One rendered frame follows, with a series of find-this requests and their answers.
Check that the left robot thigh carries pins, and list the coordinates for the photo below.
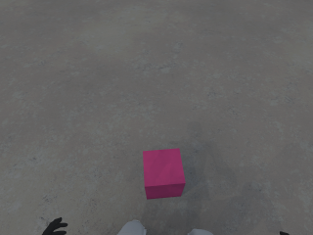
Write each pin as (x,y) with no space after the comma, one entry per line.
(133,228)

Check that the carton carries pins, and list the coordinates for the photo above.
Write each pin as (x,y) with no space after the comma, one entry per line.
(163,173)

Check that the left robot hand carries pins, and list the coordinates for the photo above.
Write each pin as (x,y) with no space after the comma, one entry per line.
(55,224)

